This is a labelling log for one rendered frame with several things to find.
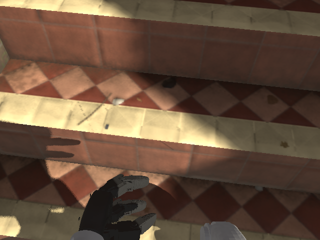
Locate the right robot thigh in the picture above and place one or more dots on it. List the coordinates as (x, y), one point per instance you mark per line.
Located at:
(220, 230)

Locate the left robot forearm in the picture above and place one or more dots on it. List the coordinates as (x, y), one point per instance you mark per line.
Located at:
(86, 235)

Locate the left robot hand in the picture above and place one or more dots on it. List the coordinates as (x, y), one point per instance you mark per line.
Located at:
(101, 211)

